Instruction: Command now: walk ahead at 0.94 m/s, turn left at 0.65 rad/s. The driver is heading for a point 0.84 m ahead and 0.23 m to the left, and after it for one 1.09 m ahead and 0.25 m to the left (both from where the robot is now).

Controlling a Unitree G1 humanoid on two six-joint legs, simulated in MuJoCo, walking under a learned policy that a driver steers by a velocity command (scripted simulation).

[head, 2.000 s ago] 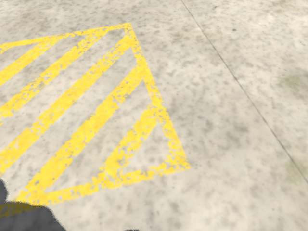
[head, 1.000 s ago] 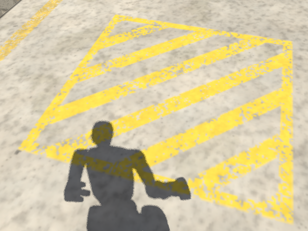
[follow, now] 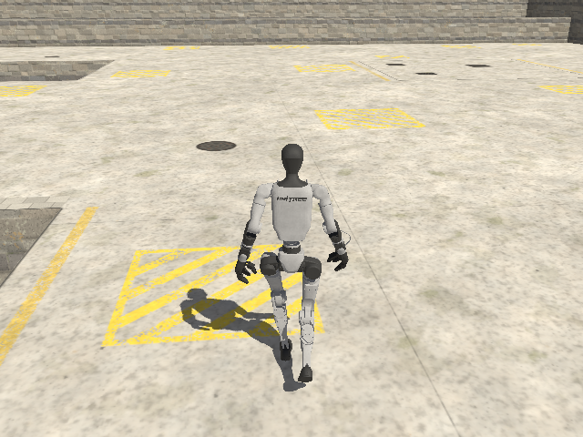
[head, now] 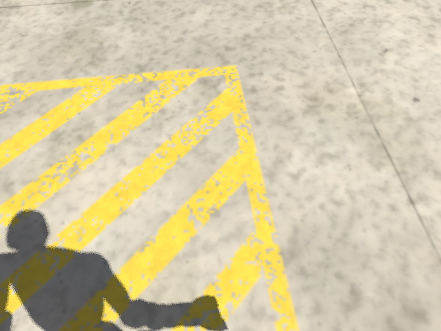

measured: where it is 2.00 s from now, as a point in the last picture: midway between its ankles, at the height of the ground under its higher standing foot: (88, 152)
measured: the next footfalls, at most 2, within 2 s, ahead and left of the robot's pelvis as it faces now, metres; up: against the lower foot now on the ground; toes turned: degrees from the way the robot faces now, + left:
right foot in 0.36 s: +0.58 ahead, -0.11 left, +0.00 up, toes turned +22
left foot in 0.82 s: +0.84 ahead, +0.28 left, +0.00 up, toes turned +48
